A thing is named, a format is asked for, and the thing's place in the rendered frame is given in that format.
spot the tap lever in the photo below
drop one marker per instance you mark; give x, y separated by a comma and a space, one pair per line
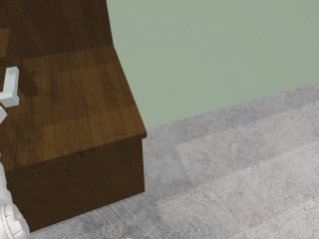
9, 98

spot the robot left forearm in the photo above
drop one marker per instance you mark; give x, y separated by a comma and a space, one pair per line
5, 195

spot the counter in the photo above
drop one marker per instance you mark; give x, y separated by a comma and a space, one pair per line
74, 143

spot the robot left upper arm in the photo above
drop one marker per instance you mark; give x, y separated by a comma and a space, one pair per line
12, 223

